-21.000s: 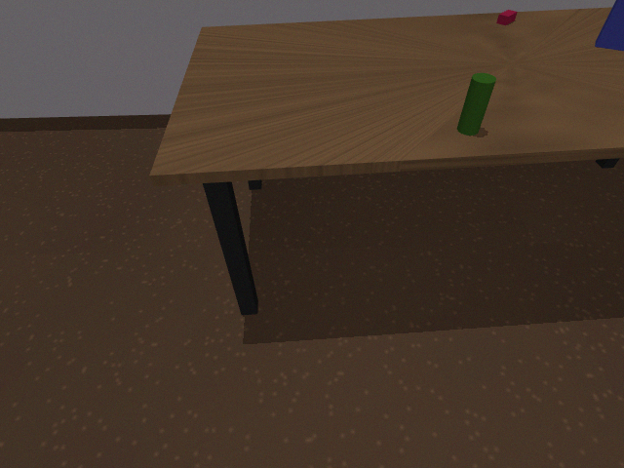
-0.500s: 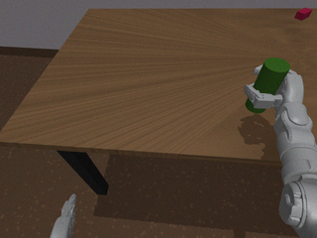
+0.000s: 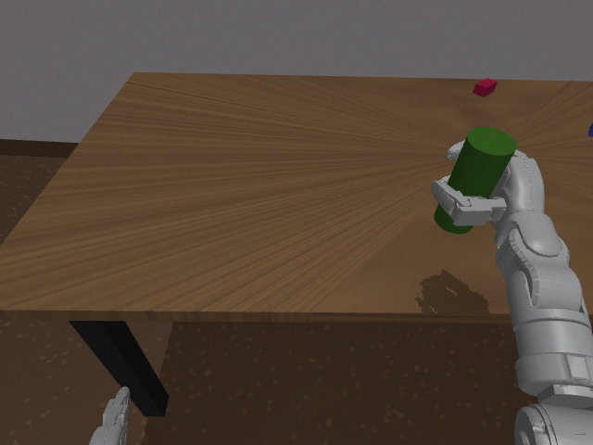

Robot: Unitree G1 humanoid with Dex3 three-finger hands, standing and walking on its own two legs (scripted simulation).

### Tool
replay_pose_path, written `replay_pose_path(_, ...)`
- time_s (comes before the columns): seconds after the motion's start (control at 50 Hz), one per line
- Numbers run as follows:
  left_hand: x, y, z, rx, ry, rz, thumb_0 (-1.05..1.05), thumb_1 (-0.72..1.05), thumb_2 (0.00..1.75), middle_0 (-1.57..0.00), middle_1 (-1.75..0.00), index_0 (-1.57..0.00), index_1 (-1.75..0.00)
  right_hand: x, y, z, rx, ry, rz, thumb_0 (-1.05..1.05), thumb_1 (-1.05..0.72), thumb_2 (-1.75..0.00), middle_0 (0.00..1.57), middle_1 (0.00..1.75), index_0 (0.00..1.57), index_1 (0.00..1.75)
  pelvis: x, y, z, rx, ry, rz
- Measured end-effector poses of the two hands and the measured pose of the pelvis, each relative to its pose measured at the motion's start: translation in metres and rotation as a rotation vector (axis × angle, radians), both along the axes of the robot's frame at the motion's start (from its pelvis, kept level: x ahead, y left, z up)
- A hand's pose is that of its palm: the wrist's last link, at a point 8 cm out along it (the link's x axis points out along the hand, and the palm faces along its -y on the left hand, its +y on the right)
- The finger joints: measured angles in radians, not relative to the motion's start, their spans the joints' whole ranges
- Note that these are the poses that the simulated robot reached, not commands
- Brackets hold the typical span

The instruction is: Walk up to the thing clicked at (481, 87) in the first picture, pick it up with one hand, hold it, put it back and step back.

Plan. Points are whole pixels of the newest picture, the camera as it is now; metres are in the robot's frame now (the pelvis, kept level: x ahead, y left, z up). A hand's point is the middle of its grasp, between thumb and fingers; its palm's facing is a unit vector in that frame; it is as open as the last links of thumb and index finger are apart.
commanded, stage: lift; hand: right
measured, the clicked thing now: (470, 184) +0.40 -0.19 +0.19
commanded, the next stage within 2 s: hold in 0.62 s
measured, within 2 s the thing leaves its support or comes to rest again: neither
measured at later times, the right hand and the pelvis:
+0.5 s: hand (481, 188) +0.34 -0.17 +0.23, palm faces +0.13 +0.99 -0.02, open 7.5 cm; pelvis -0.02 +0.01 +0.01, yaw -1 degrees
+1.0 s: hand (501, 177) +0.33 -0.17 +0.26, palm faces +0.13 +0.99 -0.03, open 7.5 cm; pelvis -0.01 +0.01 +0.01, yaw -1 degrees
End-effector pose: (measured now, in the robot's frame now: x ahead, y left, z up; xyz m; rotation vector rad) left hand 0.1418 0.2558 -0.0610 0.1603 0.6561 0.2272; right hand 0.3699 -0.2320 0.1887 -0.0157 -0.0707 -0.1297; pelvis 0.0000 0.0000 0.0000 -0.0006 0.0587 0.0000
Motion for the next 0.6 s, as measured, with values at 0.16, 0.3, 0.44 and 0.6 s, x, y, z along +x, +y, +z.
replay_pose_path(0.16, -0.009, 0.003, -0.007, -0.015, 0.02, 0.007, -0.01, -0.52, 0.04, -0.05, -0.06, -0.06, -0.04, -0.024, 0.011, 0.017, -0.009, -0.015, 0.01, 0.0, 0.15, -1.2, 0.86, 1.21, 0.87, 1.2, -0.01, 0.005, 0.003, -0.004, -0.038, -0.003)
replay_pose_path(0.3, -0.011, 0.004, -0.01, -0.032, 0.018, 0.007, -0.01, -0.51, 0.03, -0.05, -0.05, -0.06, -0.03, -0.04, 0.014, 0.035, -0.01, -0.026, 0.0, 0.0, 0.15, -1.21, 0.86, 1.21, 0.87, 1.2, -0.013, 0.008, 0.005, -0.007, -0.065, -0.007)
replay_pose_path(0.44, -0.006, 0.003, -0.008, -0.039, -0.013, -0.007, -0.01, -0.51, 0.03, -0.04, -0.05, -0.05, -0.03, -0.053, 0.014, 0.042, -0.012, -0.003, -0.001, 0.0, 0.15, -1.21, 0.86, 1.21, 0.87, 1.2, -0.017, 0.01, 0.007, -0.009, -0.086, -0.014)
replay_pose_path(0.6, -0.007, 0.006, -0.007, -0.033, -0.023, -0.013, -0.01, -0.51, 0.02, -0.04, -0.05, -0.05, -0.03, -0.064, 0.012, 0.048, -0.012, -0.005, -0.005, 0.0, 0.15, -1.21, 0.86, 1.21, 0.87, 1.2, -0.02, 0.011, 0.008, -0.008, -0.097, -0.019)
